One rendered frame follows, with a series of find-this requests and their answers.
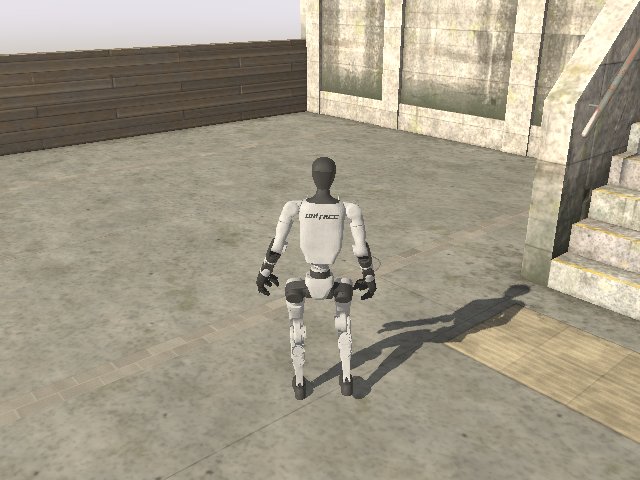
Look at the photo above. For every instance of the right robot hand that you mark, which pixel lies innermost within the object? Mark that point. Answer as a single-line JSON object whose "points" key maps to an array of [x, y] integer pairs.
{"points": [[362, 285]]}

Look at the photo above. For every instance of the robot right forearm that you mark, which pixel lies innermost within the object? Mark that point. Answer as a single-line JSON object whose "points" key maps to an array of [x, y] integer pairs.
{"points": [[367, 266]]}

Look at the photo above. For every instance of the robot left forearm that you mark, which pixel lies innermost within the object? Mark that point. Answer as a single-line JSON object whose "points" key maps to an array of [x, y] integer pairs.
{"points": [[269, 261]]}

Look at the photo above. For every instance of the robot left foot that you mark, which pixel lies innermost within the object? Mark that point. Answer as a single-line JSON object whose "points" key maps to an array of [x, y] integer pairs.
{"points": [[300, 392]]}

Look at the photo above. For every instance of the right robot upper arm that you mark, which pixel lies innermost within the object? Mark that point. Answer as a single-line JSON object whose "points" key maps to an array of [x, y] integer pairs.
{"points": [[353, 211]]}

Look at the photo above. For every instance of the left robot hand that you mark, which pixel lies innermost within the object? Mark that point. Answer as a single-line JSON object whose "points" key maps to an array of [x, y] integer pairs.
{"points": [[261, 280]]}

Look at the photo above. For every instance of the right robot thigh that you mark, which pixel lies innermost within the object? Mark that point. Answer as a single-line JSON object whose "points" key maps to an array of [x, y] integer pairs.
{"points": [[342, 292]]}

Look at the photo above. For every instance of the left robot upper arm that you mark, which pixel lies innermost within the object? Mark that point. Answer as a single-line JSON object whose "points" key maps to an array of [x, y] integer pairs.
{"points": [[290, 209]]}

